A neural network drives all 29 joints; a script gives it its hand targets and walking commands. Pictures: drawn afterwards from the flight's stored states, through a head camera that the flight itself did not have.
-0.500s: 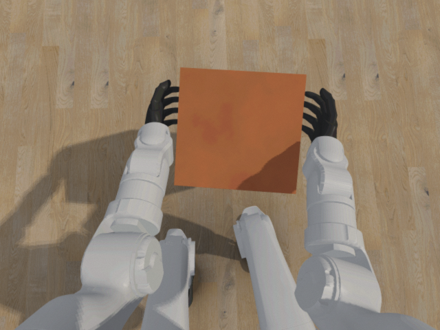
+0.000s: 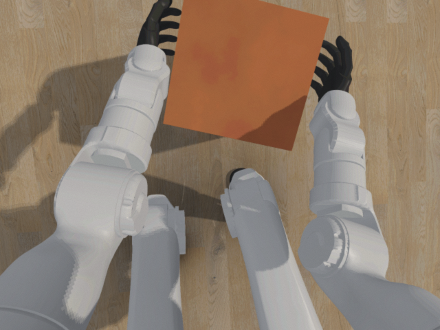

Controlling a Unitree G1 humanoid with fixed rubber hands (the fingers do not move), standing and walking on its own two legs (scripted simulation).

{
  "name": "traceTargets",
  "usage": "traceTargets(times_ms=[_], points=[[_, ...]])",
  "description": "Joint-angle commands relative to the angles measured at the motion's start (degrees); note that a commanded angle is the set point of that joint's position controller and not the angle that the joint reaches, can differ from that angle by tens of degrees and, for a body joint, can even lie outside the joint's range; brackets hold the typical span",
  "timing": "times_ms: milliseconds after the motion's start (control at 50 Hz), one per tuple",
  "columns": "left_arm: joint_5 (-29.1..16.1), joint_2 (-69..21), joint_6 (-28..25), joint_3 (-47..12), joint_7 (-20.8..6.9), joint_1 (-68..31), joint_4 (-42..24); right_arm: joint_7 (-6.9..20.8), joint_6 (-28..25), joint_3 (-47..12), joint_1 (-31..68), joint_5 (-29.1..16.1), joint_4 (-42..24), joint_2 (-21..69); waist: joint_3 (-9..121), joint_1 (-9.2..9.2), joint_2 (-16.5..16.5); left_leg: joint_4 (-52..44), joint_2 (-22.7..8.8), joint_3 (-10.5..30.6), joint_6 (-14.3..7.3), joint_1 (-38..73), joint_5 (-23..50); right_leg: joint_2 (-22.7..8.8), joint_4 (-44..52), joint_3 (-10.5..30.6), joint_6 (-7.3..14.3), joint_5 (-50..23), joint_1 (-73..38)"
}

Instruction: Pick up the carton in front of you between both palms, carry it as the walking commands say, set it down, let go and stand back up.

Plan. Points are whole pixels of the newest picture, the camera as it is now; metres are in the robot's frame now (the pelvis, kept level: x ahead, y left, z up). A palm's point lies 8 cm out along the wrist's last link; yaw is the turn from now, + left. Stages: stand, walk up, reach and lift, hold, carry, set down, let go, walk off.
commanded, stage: set down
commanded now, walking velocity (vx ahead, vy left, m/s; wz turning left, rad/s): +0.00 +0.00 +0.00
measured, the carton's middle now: (236, 79) +0.49 -0.14 -0.23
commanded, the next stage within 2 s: none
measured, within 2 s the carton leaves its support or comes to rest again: rests again in 1.02 s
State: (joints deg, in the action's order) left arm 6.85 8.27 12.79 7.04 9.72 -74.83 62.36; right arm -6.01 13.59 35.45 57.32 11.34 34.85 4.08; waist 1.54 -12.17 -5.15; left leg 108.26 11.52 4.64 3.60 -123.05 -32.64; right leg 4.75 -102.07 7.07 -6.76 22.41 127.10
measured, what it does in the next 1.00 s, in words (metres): lowers itself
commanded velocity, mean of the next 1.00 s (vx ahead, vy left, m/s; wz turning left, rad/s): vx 0.00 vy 0.00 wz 0.00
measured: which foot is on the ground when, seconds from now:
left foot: down 0.00-1.00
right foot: down 0.00-1.00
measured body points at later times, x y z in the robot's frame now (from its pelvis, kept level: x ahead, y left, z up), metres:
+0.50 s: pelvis +0.00 +0.01 -0.05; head +0.36 -0.01 +0.22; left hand +0.56 -0.01 -0.22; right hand +0.43 -0.28 -0.22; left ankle +0.09 +0.11 -0.42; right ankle +0.14 -0.15 -0.42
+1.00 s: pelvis +0.01 +0.01 -0.06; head +0.37 -0.01 +0.21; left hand +0.57 -0.01 -0.24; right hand +0.44 -0.29 -0.23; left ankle +0.09 +0.11 -0.42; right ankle +0.14 -0.14 -0.42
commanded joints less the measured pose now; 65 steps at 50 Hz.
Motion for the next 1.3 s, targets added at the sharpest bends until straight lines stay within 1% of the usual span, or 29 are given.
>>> traceTargets(times_ms=[0,120,180,200,220,240,260,280,300,340,380,440,500,580,740,880,980,1040,1100,1120,1180,1220,1280], points=[[-5.15,-47.54,-4.15,-13.86,-12.91,-30.91,-6.76,13.44,-1.33,-24.8,37.07,-5.02,0.13,34.74,64.37,-6.8,-5.56,-10.29,1.29,-7.93,-2.17,21.59,6.43,1.06,3.47,-15.18,1.2,-15.79,-43.94],[-6.98,-44.59,-4.48,-16.0,-12.58,-34.82,-5.92,13.0,-2.5,-22.16,40.13,-5.93,0.28,30.26,64.29,-8.73,-7.61,-6.49,0.57,-7.46,-2.0,20.86,8.21,0.11,-0.05,-15.67,1.06,-17.59,-40.66],[-8.42,-43.69,-4.67,-17.97,-12.51,-36.76,-6.7,12.65,-3.27,-21.77,41.94,-7.05,-0.69,28.25,65.57,-9.56,-8.34,-4.5,0.23,-7.26,-1.9,21.39,9.71,-0.27,-1.73,-15.88,0.96,-19.12,-40.57],[-8.68,-43.47,-4.54,-18.35,-12.74,-37.54,-7.81,12.79,-3.46,-21.79,44.1,-7.75,-2.65,28.42,65.41,-10.02,-9.17,-4.31,-0.15,-6.95,-2.21,21.99,9.55,-0.6,-1.7,-15.85,1.03,-18.81,-38.18],[-8.56,-44.04,-4.32,-18.7,-12.85,-37.53,-8.26,12.94,-3.55,-21.91,44.98,-8.36,-3.32,28.07,65.0,-10.05,-10.62,-3.75,-0.36,-7.12,-2.05,22.31,10.78,-0.67,-2.08,-15.79,1.18,-19.71,-37.27],[-8.34,-44.19,-4.18,-19.39,-12.76,-38.04,-8.73,12.91,-3.64,-21.38,44.94,-8.48,-3.22,27.54,64.21,-10.46,-11.78,-3.21,-0.5,-7.17,-1.73,21.77,11.89,-0.73,-2.45,-15.61,1.22,-21.06,-37.43],[-8.34,-45.1,-4.06,-19.85,-12.8,-37.79,-9.15,13.1,-3.78,-21.58,45.7,-8.84,-3.83,27.23,64.63,-10.4,-12.82,-2.88,-0.58,-7.11,-1.62,22.23,13.3,-0.77,-2.83,-15.41,1.43,-22.26,-37.64],[-8.47,-46.0,-4.05,-20.21,-12.81,-38.19,-9.92,13.17,-3.98,-21.72,45.52,-8.96,-3.68,27.76,64.51,-9.93,-13.53,-2.74,-0.47,-7.27,-1.5,20.97,13.45,-0.62,-3.1,-15.18,1.75,-22.65,-38.38],[-8.53,-46.65,-4.14,-20.21,-12.88,-37.68,-9.85,13.2,-4.16,-21.78,45.31,-9.06,-3.22,27.67,63.86,-9.77,-13.4,-2.54,-0.41,-7.13,-1.57,20.2,14.03,-0.53,-3.5,-15.14,1.83,-23.31,-38.69],[-8.58,-46.71,-4.37,-19.82,-13.14,-36.23,-8.45,13.34,-4.27,-21.21,43.95,-8.68,-0.78,27.19,60.9,-10.04,-12.83,-2.19,-0.53,-6.55,-1.87,19.15,14.57,-0.51,-4.0,-15.0,1.78,-23.5,-37.35],[-8.35,-46.12,-4.65,-18.87,-13.33,-34.93,-6.56,13.55,-4.32,-20.46,43.2,-7.95,1.04,26.82,58.14,-9.9,-11.72,-2.04,-0.69,-6.05,-2.22,17.69,14.33,-0.62,-4.32,-14.86,1.75,-22.61,-35.46],[-7.33,-44.68,-4.79,-17.12,-13.52,-33.36,-2.81,13.81,-4.5,-19.19,42.85,-7.06,3.1,25.48,54.68,-9.42,-10.89,-2.03,-0.82,-5.64,-2.59,15.72,12.81,-0.84,-4.81,-14.83,1.81,-20.3,-32.44],[-6.72,-42.59,-5.22,-15.73,-13.61,-32.76,-1.04,13.8,-4.64,-17.85,41.38,-5.94,5.04,24.06,51.81,-9.21,-10.07,-2.11,-0.89,-5.35,-2.83,13.78,11.44,-0.97,-4.96,-14.65,2.02,-18.51,-30.43],[-6.21,-39.65,-5.8,-14.96,-13.63,-32.4,0.5,13.73,-5.01,-15.61,39.53,-4.95,7.4,22.0,48.76,-8.97,-10.13,-2.11,-1.16,-4.83,-3.01,12.32,10.57,-1.08,-5.3,-14.19,2.32,-16.85,-27.96],[-3.96,-33.6,-6.17,-12.67,-13.88,-29.94,4.38,13.62,-5.51,-11.94,36.99,-3.65,11.48,17.48,42.68,-7.46,-9.54,-1.91,-1.76,-3.92,-3.53,10.22,8.98,-1.35,-6.05,-13.32,2.76,-13.13,-23.24],[-1.63,-30.45,-6.19,-11.09,-14.35,-26.51,6.92,13.57,-5.73,-9.76,34.41,-2.91,14.52,15.35,38.81,-6.04,-8.93,-1.14,-2.24,-3.64,-3.96,8.21,9.25,-1.39,-6.75,-12.57,3.04,-12.45,-21.34],[-0.45,-29.27,-6.28,-10.55,-14.78,-23.38,8.15,13.52,-5.95,-8.99,32.06,-2.87,16.27,14.05,36.83,-5.42,-8.6,-0.5,-2.57,-3.44,-4.26,6.6,10.2,-1.43,-7.09,-11.99,3.23,-13.12,-20.64],[-0.24,-28.6,-6.51,-10.74,-15.0,-21.89,8.31,13.43,-6.23,-8.66,30.39,-2.96,17.41,13.38,35.93,-5.48,-8.42,-0.11,-2.82,-3.27,-4.39,5.55,10.96,-1.45,-7.21,-11.67,3.37,-13.86,-20.35],[0.42,-27.49,-6.78,-10.75,-14.99,-20.33,8.36,13.37,-6.61,-8.36,28.81,-3.28,18.62,12.9,34.86,-4.87,-8.4,0.1,-3.12,-3.1,-4.47,4.82,11.77,-1.49,-7.44,-11.31,3.41,-14.43,-19.78],[0.7,-26.8,-6.86,-10.85,-14.76,-19.78,8.61,12.96,-6.9,-8.07,28.0,-3.32,18.89,12.22,34.3,-4.69,-8.4,0.13,-3.26,-3.05,-4.41,4.24,11.73,-1.55,-7.51,-11.28,3.31,-14.53,-19.64],[1.06,-26.14,-7.18,-10.99,-14.86,-18.28,8.73,13.02,-7.32,-8.03,26.9,-3.88,20.06,11.47,33.94,-4.45,-8.54,0.32,-3.58,-2.79,-4.59,4.44,12.59,-1.62,-7.68,-11.07,3.31,-15.01,-19.08],[1.04,-25.47,-7.46,-11.56,-14.65,-17.94,8.27,12.88,-7.8,-7.88,25.84,-4.31,20.93,10.94,34.15,-4.63,-8.38,0.49,-3.91,-2.55,-4.58,4.89,13.35,-1.77,-7.85,-11.24,3.02,-15.58,-18.98],[0.4,-23.59,-7.98,-13.17,-14.01,-18.1,6.92,12.32,-8.94,-7.38,23.6,-5.08,22.93,9.31,34.93,-5.57,-7.93,0.83,-4.63,-2.08,-4.19,6.32,14.64,-2.16,-8.25,-11.79,2.26,-16.68,-19.34]])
